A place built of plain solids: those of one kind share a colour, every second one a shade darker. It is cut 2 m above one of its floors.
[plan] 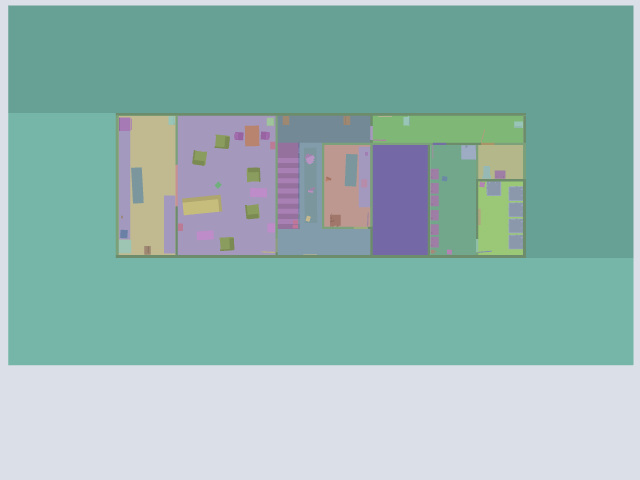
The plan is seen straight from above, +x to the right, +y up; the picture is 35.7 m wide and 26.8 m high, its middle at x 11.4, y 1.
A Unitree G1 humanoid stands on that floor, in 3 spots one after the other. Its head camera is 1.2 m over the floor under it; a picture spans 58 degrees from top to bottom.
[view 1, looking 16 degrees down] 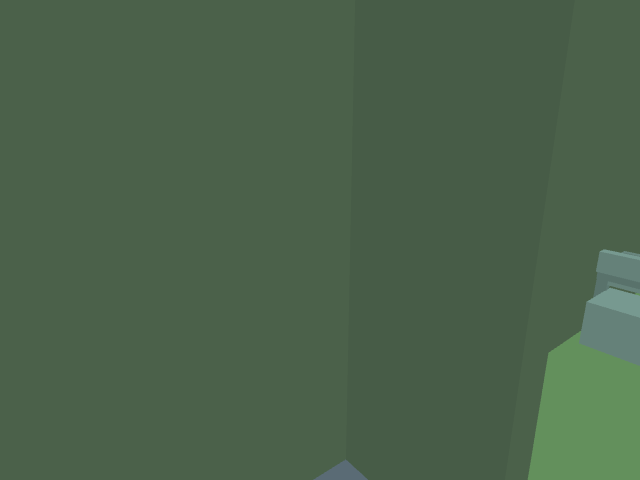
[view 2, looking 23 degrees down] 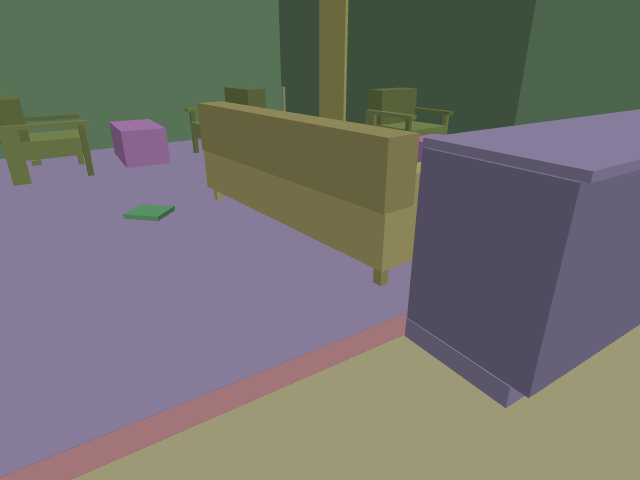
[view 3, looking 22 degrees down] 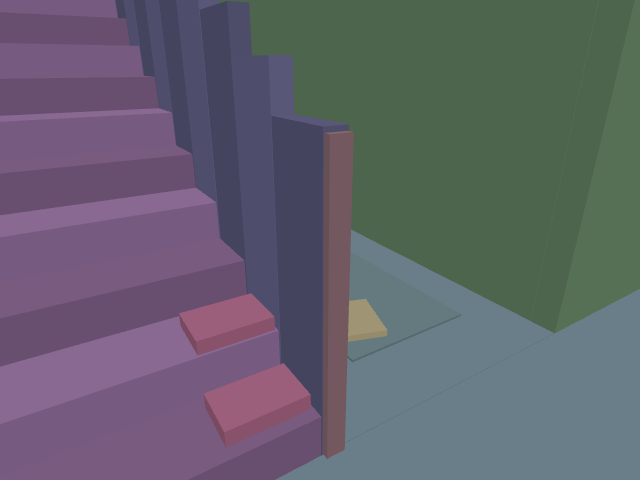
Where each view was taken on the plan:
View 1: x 13.34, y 6.97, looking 52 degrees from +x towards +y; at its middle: wall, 1.27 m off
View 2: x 2.12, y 4.72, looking -33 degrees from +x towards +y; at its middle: sofa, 2.74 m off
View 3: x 9.61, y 0.71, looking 58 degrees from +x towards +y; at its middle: stair_pan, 1.16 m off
